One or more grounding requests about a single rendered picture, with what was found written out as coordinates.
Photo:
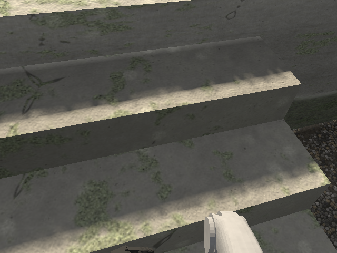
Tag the right robot thigh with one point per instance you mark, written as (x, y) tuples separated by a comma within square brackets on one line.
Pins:
[(227, 232)]

